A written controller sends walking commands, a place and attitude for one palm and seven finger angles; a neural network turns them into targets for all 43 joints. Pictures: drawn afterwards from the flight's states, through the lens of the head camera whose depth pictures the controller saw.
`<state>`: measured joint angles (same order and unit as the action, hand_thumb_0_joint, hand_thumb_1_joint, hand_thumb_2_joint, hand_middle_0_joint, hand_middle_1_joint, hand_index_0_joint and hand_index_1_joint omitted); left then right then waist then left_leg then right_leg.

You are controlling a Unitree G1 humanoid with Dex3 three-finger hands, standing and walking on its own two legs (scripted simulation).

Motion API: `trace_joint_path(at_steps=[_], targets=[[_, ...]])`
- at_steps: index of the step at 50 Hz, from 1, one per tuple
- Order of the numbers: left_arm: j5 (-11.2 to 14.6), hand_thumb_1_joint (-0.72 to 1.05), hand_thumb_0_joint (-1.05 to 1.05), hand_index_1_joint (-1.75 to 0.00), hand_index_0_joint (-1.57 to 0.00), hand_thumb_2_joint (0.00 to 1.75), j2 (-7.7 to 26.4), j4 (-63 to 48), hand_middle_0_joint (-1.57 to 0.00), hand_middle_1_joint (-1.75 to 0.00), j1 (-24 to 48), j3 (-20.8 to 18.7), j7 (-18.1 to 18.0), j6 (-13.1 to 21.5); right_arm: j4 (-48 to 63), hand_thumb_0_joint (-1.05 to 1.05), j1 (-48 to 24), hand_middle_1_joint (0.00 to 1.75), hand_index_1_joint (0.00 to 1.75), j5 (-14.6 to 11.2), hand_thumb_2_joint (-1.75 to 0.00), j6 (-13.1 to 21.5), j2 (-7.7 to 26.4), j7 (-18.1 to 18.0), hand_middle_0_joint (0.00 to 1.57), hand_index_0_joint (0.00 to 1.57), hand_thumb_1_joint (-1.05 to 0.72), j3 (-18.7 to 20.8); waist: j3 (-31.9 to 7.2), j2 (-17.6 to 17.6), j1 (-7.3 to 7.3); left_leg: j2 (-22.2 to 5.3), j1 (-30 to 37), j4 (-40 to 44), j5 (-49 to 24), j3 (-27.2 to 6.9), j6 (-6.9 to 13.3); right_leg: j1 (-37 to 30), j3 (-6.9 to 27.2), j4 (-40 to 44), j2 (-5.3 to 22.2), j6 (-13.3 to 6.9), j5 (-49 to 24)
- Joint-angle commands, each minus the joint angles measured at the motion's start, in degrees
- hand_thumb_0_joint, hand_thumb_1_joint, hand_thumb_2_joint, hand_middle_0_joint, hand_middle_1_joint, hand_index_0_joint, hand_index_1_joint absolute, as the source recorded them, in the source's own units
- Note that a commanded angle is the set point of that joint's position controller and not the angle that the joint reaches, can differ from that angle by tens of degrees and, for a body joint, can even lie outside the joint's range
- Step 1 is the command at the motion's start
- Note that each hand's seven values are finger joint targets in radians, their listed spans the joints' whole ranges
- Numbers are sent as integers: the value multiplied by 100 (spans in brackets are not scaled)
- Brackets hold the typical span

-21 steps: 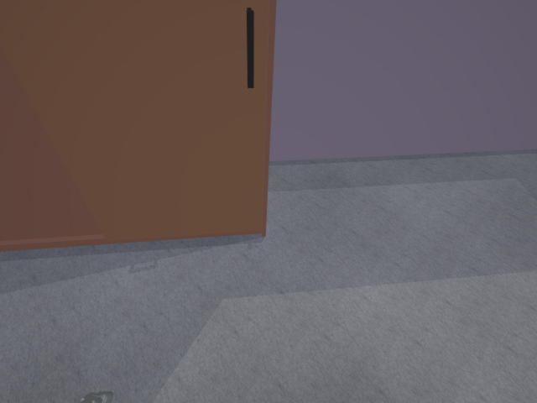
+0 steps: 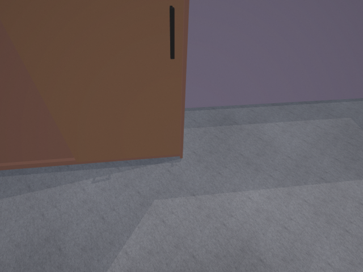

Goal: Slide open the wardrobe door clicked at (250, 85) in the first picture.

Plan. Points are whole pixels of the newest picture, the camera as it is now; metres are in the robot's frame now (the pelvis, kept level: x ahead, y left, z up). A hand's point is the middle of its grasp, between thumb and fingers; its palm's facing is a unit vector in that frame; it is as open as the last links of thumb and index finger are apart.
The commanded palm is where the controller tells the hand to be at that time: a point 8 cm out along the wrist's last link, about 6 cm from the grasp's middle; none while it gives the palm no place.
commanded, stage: stand and wait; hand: right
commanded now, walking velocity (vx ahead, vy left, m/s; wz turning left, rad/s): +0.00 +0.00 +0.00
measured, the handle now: (171, 33) +0.98 +0.10 +0.11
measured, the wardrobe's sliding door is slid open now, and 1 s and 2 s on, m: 0.00 0.00 0.00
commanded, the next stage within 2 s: look at it before walking up in 0.40 s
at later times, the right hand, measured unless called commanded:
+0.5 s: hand out of the picture +0.07 -0.24 -0.15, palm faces -0.03 +0.94 -0.34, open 7.4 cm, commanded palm none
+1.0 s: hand out of the picture +0.08 -0.24 -0.15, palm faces -0.04 +0.94 -0.34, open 7.4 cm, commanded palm none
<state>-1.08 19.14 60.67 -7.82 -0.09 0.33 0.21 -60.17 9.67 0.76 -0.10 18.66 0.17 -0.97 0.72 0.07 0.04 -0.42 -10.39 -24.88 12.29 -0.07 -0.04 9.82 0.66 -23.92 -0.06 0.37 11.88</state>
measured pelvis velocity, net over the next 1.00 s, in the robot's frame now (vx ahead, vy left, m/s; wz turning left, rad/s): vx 0.01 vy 0.00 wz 0.00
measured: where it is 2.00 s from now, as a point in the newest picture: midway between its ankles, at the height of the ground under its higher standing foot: outside the picture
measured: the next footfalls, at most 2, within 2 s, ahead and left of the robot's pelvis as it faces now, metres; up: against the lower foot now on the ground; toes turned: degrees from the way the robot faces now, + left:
right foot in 2.00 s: +0.39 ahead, +0.00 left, +0.00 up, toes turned +10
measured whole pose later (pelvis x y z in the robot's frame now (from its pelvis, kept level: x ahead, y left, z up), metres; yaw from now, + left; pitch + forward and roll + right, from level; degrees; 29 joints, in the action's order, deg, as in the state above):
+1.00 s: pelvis +0.01 +0.00 +0.00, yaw +0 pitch -2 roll +0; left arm -0.7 19.3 63.6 -6.9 0.1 0.2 0.5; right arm -62.4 8.5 0.8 0.3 19.3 0.1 -0.7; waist 1.6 -0.1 0.1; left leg 0.0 -8.9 -21.4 11.0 -0.2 0.1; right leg 8.3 0.6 -20.7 0.4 0.7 10.8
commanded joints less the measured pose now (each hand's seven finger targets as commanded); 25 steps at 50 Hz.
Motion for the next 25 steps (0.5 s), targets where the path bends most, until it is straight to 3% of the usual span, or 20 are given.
trace_joint_path(at_steps=[1,12,25], targets=[[39,90,0,-30,-20,90,1125,-317,-20,-30,325,-226,-81,171,372,0,-323,30,30,-10,-90,175,1237,-84,20,20,-90,296,-155,51,0,-634,-37,627,18,-695,218,61,546,463,567,-210,-242],[47,90,0,-30,-20,90,1176,-91,-20,-30,182,-212,-79,171,204,0,-307,30,30,-13,-90,165,1252,-84,20,20,-90,290,-68,42,1,-620,-31,726,217,-717,206,116,579,605,605,-188,-64],[51,90,0,-30,-20,90,1168,-43,-20,-30,209,-211,-80,178,182,0,-324,30,30,-4,-90,176,1240,-94,20,20,-90,291,-71,28,-5,-626,14,731,-80,-685,200,42,589,642,635,-187,-286]])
